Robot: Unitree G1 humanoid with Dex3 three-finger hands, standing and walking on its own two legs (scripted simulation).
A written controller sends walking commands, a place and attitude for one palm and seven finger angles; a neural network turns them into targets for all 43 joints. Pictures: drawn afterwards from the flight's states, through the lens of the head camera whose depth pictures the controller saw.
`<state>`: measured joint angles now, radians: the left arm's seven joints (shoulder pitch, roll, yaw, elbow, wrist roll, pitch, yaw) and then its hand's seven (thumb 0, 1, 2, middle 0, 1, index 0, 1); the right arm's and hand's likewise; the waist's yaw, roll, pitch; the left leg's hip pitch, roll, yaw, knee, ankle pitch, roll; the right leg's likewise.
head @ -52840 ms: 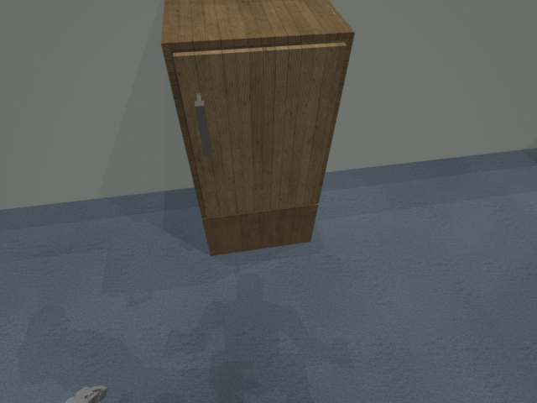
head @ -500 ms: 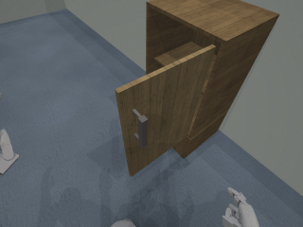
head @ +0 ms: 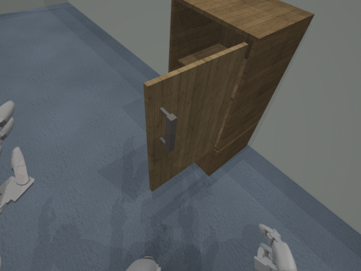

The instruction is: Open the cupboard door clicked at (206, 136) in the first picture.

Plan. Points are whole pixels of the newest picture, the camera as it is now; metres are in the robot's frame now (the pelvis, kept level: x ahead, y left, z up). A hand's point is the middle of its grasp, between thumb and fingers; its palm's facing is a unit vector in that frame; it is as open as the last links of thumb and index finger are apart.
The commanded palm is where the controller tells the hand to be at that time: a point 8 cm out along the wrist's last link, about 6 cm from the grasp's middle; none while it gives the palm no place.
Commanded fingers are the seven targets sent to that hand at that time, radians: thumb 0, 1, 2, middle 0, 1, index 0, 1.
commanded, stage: stop stepping back and stand still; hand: left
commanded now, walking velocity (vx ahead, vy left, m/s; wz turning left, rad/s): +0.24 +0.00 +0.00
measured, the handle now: (166, 130) +0.51 +0.10 -0.04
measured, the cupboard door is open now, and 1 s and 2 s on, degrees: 89 89 89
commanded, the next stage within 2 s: let the arm hang, fingers relaxed in 0.70 s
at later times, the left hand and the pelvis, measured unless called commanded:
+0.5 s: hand out of the picture +0.12 +0.27 +0.17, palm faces +0.47 -0.79 -0.39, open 7.4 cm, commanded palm +0.06 +0.30 +0.18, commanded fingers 0.00 0.90 0.90 -0.20 -0.30 -0.20 -0.30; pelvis -0.08 +0.00 +0.00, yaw +0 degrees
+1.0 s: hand out of the picture +0.06 +0.23 -0.11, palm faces +0.07 -0.94 -0.32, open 7.4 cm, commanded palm none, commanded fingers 0.00 0.90 0.90 -0.20 -0.30 -0.20 -0.30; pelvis -0.09 +0.01 -0.01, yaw +2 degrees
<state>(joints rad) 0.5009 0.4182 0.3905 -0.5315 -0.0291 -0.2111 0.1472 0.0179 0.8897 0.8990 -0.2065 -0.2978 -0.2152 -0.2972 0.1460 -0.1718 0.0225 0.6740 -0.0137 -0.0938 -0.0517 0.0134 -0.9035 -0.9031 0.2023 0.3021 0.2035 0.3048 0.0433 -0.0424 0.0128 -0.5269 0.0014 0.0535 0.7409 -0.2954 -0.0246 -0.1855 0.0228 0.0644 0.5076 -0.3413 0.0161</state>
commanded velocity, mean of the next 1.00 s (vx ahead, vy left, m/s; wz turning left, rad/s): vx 0.10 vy -0.01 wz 0.00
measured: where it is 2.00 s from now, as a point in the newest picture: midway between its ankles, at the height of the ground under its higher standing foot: outside the picture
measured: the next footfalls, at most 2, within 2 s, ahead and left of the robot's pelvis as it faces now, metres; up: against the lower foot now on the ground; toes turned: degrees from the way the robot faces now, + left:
left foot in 0.04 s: +0.11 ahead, +0.08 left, +0.00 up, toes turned +2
right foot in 0.30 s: -0.04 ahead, -0.08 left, +0.00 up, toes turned -3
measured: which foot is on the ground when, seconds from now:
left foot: up 0.00-0.02, down 0.04-0.30, up 0.32-0.50, down 0.52-1.00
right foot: down 0.00-0.04, up 0.06-0.28, down 0.30-1.00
